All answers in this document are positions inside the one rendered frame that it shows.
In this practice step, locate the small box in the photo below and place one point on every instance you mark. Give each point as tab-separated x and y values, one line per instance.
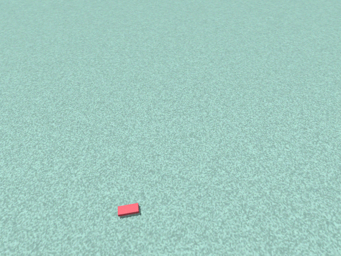
128	209

